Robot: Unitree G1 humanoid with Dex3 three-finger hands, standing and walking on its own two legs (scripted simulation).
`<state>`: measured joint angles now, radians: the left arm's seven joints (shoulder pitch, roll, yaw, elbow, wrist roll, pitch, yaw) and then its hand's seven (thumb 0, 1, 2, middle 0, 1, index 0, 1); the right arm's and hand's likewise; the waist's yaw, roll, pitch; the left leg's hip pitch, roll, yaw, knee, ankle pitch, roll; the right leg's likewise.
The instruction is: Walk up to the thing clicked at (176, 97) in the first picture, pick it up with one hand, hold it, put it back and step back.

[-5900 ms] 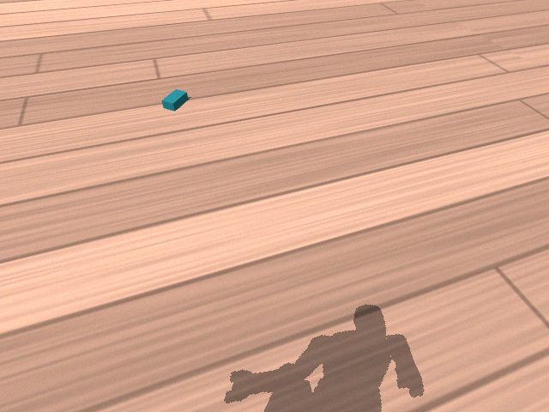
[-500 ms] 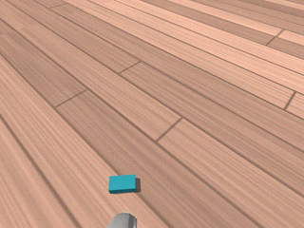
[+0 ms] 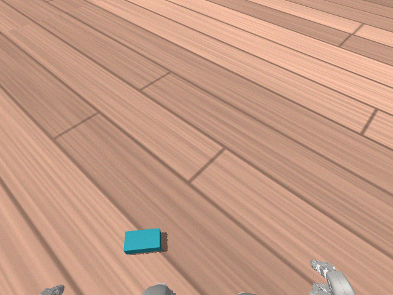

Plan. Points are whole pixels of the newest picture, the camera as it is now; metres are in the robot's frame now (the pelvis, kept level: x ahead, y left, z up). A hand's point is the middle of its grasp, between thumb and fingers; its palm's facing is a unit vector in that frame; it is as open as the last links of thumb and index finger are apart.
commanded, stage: walk up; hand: left
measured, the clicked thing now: (143, 241) +0.45 +0.27 -0.71
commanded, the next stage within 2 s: none
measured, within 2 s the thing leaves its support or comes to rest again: neither
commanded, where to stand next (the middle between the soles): +0.04 +0.06 m, yaw +0 degrees
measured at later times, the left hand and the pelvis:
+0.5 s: hand out of the picture +0.04 +0.33 -0.15, palm faces +0.02 -0.91 -0.41, open 7.4 cm; pelvis +0.00 +0.04 +0.01, yaw +2 degrees
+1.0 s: hand out of the picture +0.10 +0.31 -0.12, palm faces +0.03 -0.94 -0.33, open 7.4 cm; pelvis +0.01 +0.05 +0.03, yaw +2 degrees
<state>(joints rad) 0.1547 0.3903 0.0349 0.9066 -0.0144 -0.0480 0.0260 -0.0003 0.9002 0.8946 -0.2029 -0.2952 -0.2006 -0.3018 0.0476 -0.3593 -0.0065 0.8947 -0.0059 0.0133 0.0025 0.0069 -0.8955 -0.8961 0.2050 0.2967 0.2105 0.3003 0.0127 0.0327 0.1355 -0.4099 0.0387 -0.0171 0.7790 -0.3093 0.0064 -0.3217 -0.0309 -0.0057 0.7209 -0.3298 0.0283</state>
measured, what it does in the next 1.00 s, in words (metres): steps on the spot: left foot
